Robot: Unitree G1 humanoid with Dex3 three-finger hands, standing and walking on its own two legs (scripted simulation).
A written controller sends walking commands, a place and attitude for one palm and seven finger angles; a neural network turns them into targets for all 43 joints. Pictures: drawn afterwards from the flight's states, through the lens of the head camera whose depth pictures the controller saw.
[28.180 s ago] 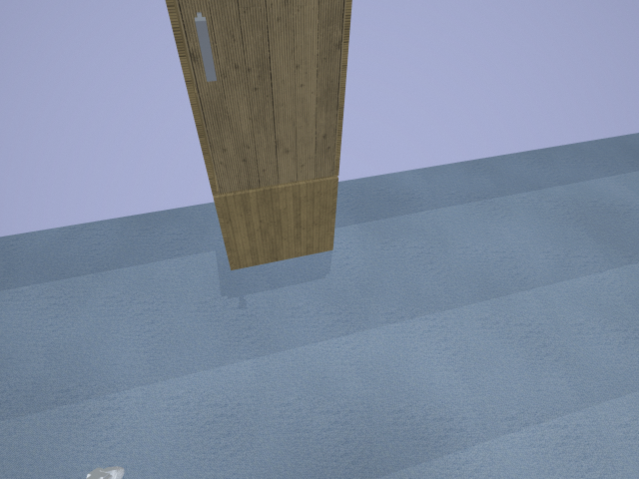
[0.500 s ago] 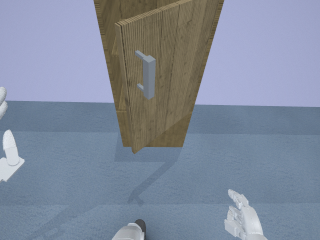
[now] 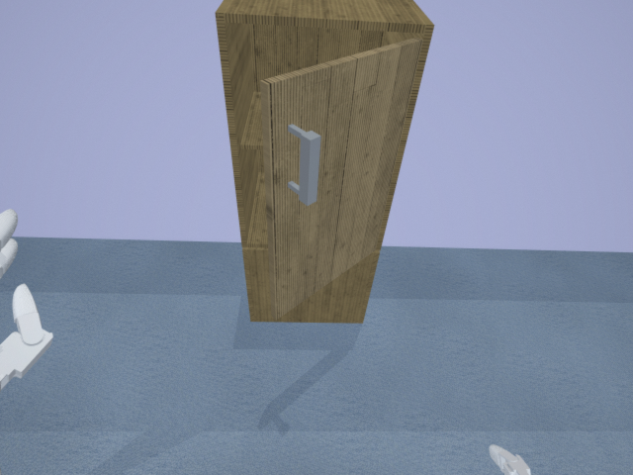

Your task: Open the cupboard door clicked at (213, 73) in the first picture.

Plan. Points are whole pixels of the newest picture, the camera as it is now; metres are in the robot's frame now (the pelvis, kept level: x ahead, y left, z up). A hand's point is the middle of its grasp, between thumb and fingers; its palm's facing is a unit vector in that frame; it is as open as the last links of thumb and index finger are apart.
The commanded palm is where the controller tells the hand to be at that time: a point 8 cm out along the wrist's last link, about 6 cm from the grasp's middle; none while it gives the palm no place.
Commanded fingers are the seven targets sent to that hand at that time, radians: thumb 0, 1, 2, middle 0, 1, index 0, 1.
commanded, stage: stop stepping back and stand still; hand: left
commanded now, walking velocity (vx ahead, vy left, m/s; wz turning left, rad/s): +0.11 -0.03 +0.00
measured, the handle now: (301, 164) +0.57 +0.08 +0.12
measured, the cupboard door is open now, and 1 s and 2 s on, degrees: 42 42 42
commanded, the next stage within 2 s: let the arm hang, fingers relaxed in 0.22 s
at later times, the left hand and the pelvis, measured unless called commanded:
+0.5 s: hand (147, 460) +0.16 +0.23 -0.09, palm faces +0.13 -0.92 -0.38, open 7.4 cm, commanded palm none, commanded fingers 0.00 0.90 0.90 -0.20 -0.30 -0.20 -0.30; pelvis -0.01 -0.01 -0.02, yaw +3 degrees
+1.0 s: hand out of the picture -0.07 +0.16 -0.16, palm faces +0.12 -0.97 -0.22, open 7.3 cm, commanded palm none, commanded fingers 0.00 0.90 0.90 -0.20 -0.30 -0.20 -0.30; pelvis -0.04 -0.02 +0.01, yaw +4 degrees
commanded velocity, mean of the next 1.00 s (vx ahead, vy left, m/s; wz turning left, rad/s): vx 0.01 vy -0.01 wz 0.00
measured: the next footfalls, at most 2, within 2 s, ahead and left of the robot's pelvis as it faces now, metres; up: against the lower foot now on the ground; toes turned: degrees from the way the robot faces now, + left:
none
